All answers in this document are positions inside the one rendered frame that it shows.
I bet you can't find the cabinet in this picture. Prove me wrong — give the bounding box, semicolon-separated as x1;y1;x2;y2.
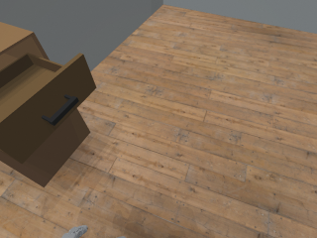
0;22;90;187

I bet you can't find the drawer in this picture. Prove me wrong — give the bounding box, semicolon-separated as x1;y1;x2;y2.
0;53;97;164

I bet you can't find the handle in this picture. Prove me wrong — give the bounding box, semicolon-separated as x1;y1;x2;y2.
42;94;79;125

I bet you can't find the left robot hand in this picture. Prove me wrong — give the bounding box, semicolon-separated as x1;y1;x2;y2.
61;225;88;238

